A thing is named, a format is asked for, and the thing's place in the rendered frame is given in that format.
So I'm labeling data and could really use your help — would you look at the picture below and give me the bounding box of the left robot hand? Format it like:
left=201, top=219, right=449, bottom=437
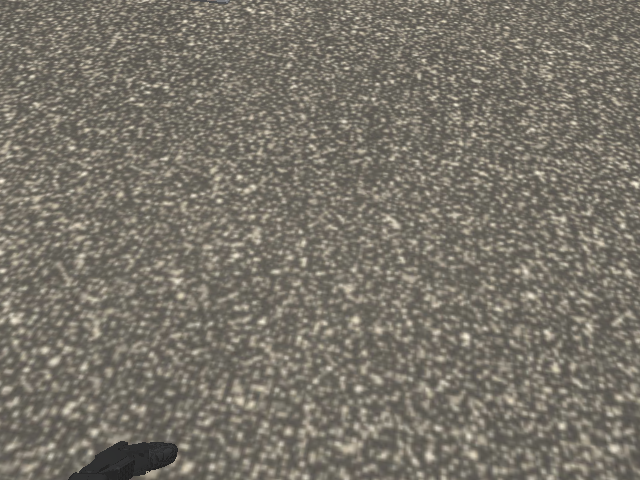
left=68, top=441, right=178, bottom=480

